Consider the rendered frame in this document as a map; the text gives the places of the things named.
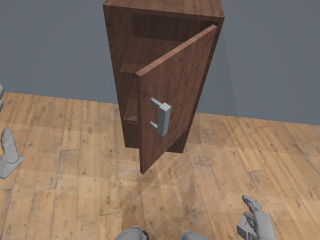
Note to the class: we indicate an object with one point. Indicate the robot left thigh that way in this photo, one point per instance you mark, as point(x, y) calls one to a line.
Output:
point(131, 234)

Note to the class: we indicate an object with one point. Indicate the left robot hand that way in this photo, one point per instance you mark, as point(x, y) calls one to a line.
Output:
point(11, 159)

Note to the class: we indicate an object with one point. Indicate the left robot shin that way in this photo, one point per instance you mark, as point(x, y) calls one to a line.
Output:
point(136, 227)

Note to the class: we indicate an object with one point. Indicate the cupboard door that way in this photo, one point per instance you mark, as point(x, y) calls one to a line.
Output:
point(174, 79)

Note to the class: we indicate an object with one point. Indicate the handle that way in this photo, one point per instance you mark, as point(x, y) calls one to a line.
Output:
point(163, 117)

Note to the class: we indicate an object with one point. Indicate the right robot hand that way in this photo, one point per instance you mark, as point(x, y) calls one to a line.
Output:
point(260, 223)

